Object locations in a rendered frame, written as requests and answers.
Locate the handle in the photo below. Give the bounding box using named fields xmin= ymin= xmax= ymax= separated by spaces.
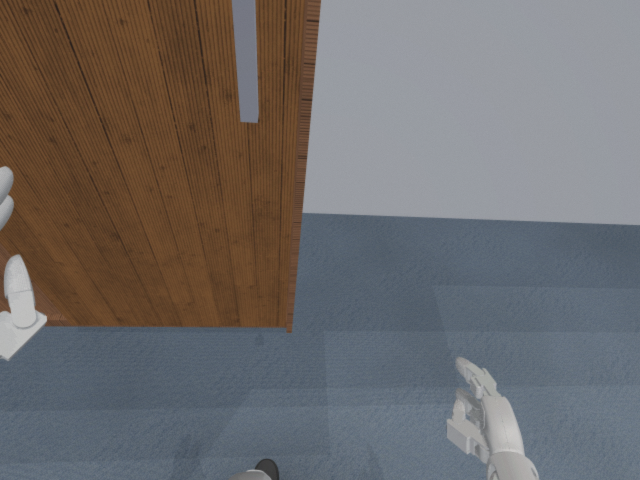
xmin=232 ymin=0 xmax=259 ymax=123

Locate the left robot hand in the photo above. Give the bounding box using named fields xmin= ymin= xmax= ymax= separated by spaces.
xmin=0 ymin=166 xmax=47 ymax=361

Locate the right robot forearm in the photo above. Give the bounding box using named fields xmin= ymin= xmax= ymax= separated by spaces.
xmin=486 ymin=452 xmax=539 ymax=480

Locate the left robot foot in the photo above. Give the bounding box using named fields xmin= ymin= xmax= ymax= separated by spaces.
xmin=254 ymin=459 xmax=279 ymax=480

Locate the right robot hand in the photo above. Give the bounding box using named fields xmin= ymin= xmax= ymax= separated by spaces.
xmin=447 ymin=357 xmax=525 ymax=466

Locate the wardrobe door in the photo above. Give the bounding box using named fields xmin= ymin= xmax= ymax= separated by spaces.
xmin=0 ymin=243 xmax=62 ymax=314
xmin=0 ymin=0 xmax=305 ymax=326

